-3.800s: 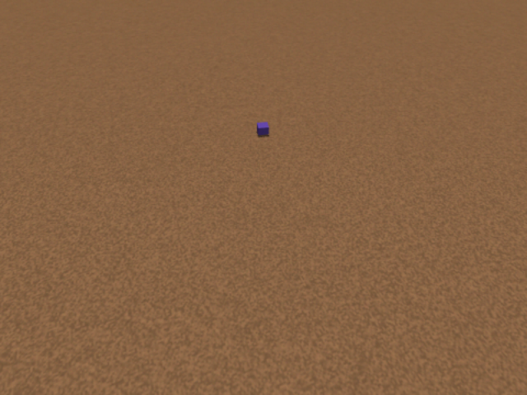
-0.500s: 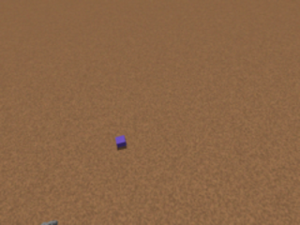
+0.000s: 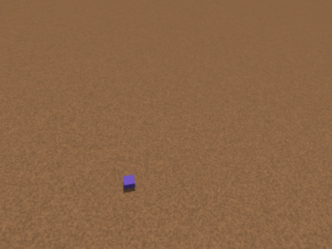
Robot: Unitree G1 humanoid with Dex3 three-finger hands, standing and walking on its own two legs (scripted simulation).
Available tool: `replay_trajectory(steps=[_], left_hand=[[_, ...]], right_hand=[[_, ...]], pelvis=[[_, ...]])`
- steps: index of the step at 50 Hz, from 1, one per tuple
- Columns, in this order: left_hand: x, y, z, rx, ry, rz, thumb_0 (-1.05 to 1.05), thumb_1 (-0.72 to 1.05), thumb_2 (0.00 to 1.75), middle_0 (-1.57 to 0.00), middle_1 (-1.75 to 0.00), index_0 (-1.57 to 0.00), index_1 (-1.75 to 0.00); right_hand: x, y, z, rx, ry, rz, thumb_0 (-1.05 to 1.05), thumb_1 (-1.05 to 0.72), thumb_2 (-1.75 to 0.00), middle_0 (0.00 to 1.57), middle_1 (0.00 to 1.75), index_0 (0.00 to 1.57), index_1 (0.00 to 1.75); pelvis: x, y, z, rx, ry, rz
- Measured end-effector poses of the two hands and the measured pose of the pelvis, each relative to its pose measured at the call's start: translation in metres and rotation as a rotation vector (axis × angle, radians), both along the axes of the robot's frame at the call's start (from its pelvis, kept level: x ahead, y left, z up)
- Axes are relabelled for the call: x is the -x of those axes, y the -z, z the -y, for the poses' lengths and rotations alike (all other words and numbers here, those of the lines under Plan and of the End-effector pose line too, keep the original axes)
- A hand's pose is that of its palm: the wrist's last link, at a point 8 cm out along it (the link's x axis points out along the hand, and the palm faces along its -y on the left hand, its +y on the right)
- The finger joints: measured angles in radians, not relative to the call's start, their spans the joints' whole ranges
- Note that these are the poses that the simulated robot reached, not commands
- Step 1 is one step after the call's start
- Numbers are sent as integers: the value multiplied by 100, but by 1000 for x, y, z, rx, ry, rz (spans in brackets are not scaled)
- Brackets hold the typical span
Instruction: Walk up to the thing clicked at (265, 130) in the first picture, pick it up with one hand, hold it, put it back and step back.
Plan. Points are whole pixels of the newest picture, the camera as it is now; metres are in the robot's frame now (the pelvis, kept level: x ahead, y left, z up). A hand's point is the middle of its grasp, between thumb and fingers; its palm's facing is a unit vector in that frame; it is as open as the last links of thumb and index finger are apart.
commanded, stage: walk up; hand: left
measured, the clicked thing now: (129, 181) +0.68 +0.21 -0.73
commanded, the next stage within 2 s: none
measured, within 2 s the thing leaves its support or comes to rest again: neither
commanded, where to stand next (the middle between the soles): +0.30 -0.02 m, yaw -1 degrees
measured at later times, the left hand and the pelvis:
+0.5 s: hand (84, 209) +0.26 +0.24 -0.11, palm faces -0.09 -0.91 -0.40, open 7.4 cm; pelvis +0.14 -0.02 +0.00, yaw -3 degrees
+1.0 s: hand (80, 217) +0.26 +0.26 -0.16, palm faces -0.02 -0.95 -0.32, open 7.4 cm; pelvis +0.17 +0.00 +0.00, yaw -1 degrees
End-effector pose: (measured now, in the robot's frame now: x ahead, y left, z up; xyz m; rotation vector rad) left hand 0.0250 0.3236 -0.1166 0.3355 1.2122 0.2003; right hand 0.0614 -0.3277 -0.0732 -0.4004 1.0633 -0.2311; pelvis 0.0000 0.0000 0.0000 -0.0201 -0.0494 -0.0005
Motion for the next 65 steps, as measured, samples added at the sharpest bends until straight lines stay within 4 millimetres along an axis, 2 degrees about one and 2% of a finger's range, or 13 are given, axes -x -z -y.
replay_trajectory(steps=[7, 12, 16, 22, 27, 31, 34, 41, 44, 48, 52, 58, 65], left_hand=[[-64, -11, -2, 41, 48, 25, 1, 90, 90, -20, -30, -20, -30], [-104, -21, -1, 31, 77, 10, 1, 90, 90, -20, -30, -20, -30], [-145, -28, 6, 9, 103, 30, 1, 90, 90, -20, -30, -20, -30], [-213, -36, 32, -34, 137, 116, 1, 90, 90, -20, -30, -20, -30], [-240, -48, 50, -38, 121, 181, 1, 90, 90, -20, -30, -21, -30], [-245, -51, 53, -38, 108, 163, 1, 90, 90, -20, -30, -21, -30], [-246, -44, 50, -37, 102, 131, 1, 90, 90, -20, -30, -21, -30], [-252, -5, 30, 6, 47, 98, 1, 90, 90, -20, -30, -21, -30], [-250, 6, 27, 30, 19, 76, 1, 90, 90, -20, -30, -21, -30], [-238, 11, 24, 44, 2, 26, 1, 90, 90, -20, -30, -21, -30], [-217, 10, 23, 26, -12, -11, 1, 90, 90, -20, -30, -21, -30], [-180, -3, 26, -1, -33, -61, 1, 90, 90, -20, -30, -21, -30], [-170, -16, 29, -13, -50, -67, 1, 90, 90, -20, -30, -21, -30]], right_hand=[[2, -10, -21, -10, 46, -81, 1, -90, -90, 20, 30, 20, 30], [-4, -3, -22, -33, 85, -117, 1, -90, -90, 21, 30, 21, 30], [-15, 9, -17, -59, 108, -142, 1, -90, -90, 21, 30, 21, 30], [-50, 41, 2, -101, 118, -171, 1, -90, -90, 21, 30, 20, 30], [-97, 43, 4, -122, 80, -157, 1, -90, -90, 20, 30, 20, 30], [-130, 37, 8, -113, 59, -120, 1, -90, -90, 20, 30, 20, 30], [-146, 34, 9, -91, 59, -110, 1, -90, -90, 20, 30, 20, 30], [-162, 34, 0, -12, 57, -134, 1, -90, -90, 20, 30, 20, 30], [-167, 28, -8, 0, 42, -132, 1, -90, -90, 20, 30, 20, 30], [-179, 20, -12, 9, 20, -103, 1, -90, -90, 20, 30, 20, 30], [-193, 22, -10, -2, 4, -67, 1, -90, -90, 21, 30, 20, 30], [-204, 26, -17, -67, 1, -35, 1, -90, -90, 20, 30, 20, 30], [-200, 32, -22, -121, 1, -66, 1, -90, -90, 20, 30, 20, 30]], pelvis=[[-35, -16, -12, -11, 6, 2], [-64, -19, -13, -26, 23, -1], [-89, -16, -7, -40, 33, -5], [-127, -2, 14, -29, 39, -5], [-149, -9, 25, -53, 43, 5], [-163, -14, 25, -49, 45, 3], [-171, -13, 23, -37, 45, 0], [-180, 5, 7, -28, 13, 8], [-178, 5, 3, -26, 18, 7], [-174, 1, 3, -11, 15, -10], [-167, 2, 6, -5, 27, -18], [-163, -5, 10, -2, 17, 5], [-165, -12, 13, -4, 11, 2]])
